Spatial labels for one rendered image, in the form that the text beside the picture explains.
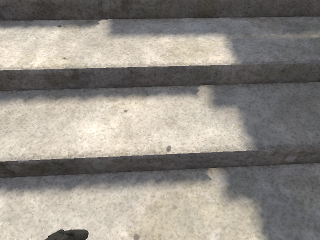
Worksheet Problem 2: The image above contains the left robot hand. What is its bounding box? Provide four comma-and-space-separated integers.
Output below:
45, 229, 89, 240

